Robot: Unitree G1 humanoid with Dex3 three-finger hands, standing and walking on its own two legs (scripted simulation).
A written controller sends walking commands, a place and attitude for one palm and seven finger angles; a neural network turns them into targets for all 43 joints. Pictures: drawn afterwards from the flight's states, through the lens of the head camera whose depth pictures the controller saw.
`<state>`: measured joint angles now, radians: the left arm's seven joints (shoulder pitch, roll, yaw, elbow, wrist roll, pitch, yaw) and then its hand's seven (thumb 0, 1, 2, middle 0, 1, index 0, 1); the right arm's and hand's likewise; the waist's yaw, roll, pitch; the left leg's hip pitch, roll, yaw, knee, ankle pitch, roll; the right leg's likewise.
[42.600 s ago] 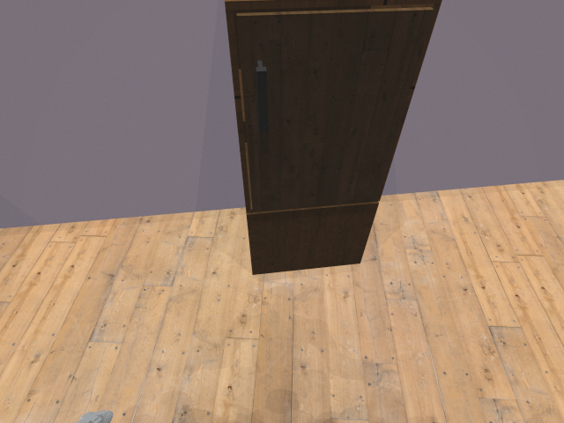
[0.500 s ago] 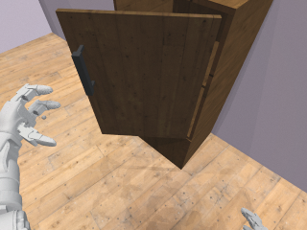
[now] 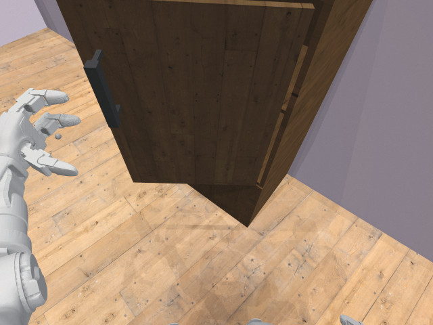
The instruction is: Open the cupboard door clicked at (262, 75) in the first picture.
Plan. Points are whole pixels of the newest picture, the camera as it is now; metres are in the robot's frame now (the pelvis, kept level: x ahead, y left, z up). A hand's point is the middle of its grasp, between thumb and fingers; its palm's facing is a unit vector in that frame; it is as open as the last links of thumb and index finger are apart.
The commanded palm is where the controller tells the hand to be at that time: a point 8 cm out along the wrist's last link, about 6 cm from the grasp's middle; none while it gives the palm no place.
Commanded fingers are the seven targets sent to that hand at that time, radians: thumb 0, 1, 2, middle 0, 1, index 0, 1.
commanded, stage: move the hooked fingers beside the handle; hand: left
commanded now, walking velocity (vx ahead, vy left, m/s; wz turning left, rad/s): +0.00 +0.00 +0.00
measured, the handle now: (107, 91) +0.55 +0.23 +0.09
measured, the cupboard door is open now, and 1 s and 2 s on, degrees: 37 37 37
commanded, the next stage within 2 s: slide the fingers in behind the handle in 1.44 s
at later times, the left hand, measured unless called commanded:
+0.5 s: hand (66, 108) +0.48 +0.29 +0.11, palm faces -0.03 -1.00 +0.00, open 14.0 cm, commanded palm +0.47 +0.34 +0.10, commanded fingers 0.00 -0.50 0.30 -0.30 -1.20 -0.30 -1.20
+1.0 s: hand (65, 108) +0.49 +0.29 +0.10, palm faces -0.02 -1.00 +0.00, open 14.0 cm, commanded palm +0.47 +0.34 +0.09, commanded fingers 0.00 -0.50 0.30 -0.30 -1.20 -0.30 -1.20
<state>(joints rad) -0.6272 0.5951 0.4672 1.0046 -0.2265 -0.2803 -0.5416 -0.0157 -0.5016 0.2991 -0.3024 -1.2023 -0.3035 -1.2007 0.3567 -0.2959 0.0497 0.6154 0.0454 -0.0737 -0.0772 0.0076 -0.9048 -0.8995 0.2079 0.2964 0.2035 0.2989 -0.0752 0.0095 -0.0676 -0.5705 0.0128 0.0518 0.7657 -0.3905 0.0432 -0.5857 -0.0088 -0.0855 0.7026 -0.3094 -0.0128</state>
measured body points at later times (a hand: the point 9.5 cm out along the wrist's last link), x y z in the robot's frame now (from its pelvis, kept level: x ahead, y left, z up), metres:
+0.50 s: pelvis +0.01 +0.01 -0.01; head +0.12 +0.04 +0.43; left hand +0.48 +0.34 +0.11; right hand +0.01 -0.27 -0.11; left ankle -0.01 +0.09 -0.71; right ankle +0.02 -0.12 -0.71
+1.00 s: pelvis +0.01 +0.01 -0.01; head +0.13 +0.04 +0.42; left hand +0.49 +0.35 +0.10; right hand +0.01 -0.26 -0.11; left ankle -0.01 +0.09 -0.71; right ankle +0.02 -0.12 -0.71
